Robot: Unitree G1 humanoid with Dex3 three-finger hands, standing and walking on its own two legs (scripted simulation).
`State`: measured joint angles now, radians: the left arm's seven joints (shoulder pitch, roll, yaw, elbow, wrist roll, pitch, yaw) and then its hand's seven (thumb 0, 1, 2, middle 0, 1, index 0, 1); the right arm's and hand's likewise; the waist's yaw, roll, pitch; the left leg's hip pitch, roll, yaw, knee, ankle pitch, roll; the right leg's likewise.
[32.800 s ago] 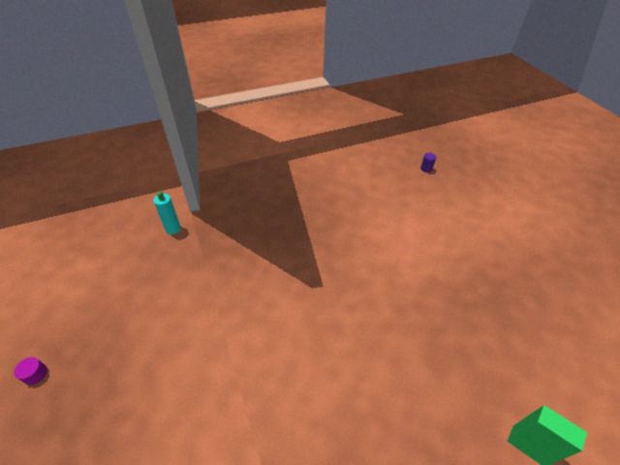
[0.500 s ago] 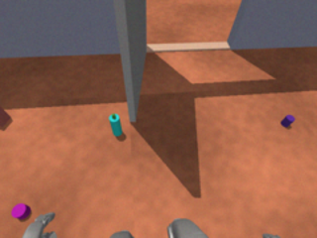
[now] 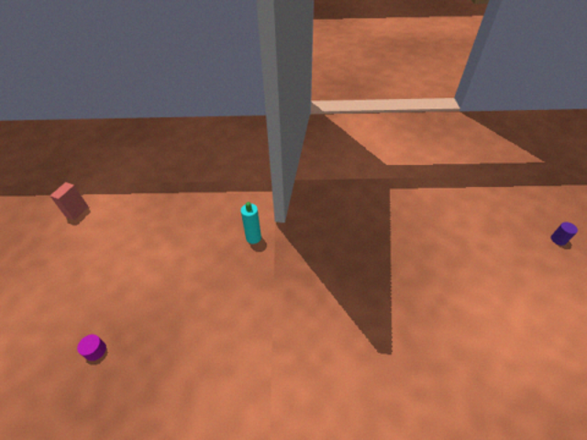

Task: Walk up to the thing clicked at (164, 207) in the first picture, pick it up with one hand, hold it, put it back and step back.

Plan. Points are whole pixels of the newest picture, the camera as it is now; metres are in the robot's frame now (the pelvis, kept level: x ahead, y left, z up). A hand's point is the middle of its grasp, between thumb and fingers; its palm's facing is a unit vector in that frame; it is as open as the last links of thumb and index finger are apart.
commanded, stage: step back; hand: left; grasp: from the side
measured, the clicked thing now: (251, 221) +1.01 +0.21 -0.65
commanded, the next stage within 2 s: stand in 0.82 s
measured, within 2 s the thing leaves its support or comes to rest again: neither
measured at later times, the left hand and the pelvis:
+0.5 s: hand out of the picture +0.09 +0.26 -0.13, palm faces +0.01 -0.93 -0.38, open 7.4 cm; pelvis +0.03 +0.00 +0.01, yaw -1 degrees
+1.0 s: hand (117, 436) +0.16 +0.28 -0.14, palm faces -0.06 -0.94 -0.33, open 7.4 cm; pelvis +0.07 +0.03 +0.02, yaw -2 degrees
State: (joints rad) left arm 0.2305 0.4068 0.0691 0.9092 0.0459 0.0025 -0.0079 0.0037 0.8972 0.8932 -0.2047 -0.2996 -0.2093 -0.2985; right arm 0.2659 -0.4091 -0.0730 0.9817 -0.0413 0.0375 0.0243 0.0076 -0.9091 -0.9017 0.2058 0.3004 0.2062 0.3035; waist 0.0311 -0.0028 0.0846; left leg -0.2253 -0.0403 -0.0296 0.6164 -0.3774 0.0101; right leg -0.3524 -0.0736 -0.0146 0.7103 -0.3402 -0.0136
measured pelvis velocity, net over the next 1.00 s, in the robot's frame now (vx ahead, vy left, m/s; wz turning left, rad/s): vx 0.07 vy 0.03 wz -0.04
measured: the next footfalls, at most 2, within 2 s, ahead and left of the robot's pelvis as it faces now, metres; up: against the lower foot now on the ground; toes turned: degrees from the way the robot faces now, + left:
right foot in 0.24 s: +0.09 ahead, -0.12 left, +0.00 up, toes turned -1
left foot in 0.56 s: +0.14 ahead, +0.15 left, +0.00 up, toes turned +0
